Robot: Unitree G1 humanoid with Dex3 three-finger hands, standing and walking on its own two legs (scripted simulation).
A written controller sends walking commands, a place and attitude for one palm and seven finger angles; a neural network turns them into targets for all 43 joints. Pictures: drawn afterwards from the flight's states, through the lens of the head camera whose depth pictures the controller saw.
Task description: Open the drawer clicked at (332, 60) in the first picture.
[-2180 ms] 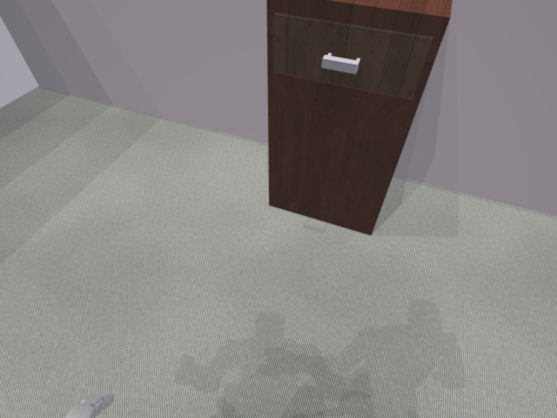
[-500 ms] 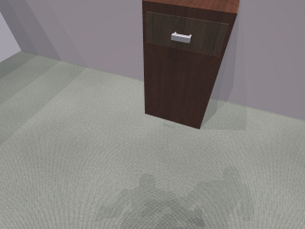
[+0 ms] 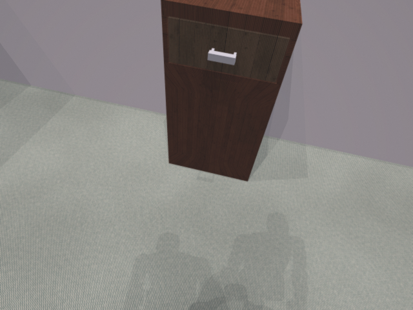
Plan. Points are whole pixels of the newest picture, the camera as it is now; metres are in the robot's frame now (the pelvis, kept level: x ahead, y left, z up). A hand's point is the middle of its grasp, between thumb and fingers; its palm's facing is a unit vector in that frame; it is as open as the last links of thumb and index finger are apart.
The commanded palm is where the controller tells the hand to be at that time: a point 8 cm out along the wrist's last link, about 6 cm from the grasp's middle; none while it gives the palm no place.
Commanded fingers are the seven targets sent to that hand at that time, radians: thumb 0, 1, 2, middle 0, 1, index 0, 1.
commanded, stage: walk to a spot facing it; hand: left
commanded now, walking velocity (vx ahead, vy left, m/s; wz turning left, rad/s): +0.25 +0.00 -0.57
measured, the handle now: (222, 54) +0.99 -0.02 +0.02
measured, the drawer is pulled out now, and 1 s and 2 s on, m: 0.00 0.00 0.00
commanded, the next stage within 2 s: take the last steps up to it in 0.14 s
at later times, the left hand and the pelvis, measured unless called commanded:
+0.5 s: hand (146, 256) +0.28 +0.15 -0.17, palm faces -0.19 -0.96 -0.20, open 7.3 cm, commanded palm none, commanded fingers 0.00 0.90 0.90 -0.20 -0.30 -0.20 -0.30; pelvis +0.17 -0.01 -0.01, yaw -12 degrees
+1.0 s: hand (143, 215) +0.38 +0.18 -0.17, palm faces -0.21 -0.97 -0.15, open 7.4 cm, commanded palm none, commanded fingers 0.00 0.90 0.90 -0.20 -0.30 -0.20 -0.30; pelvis +0.33 +0.01 +0.01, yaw -15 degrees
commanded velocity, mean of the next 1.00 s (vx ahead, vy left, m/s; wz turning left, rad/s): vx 0.25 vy -0.05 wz -0.16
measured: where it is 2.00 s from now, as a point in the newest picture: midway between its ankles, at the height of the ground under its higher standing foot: (213, 274)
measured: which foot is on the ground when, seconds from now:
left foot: down 0.00-0.30, up 0.32-0.72, down 0.74-1.00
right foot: up 0.00-0.28, down 0.30-0.76, up 0.78-1.00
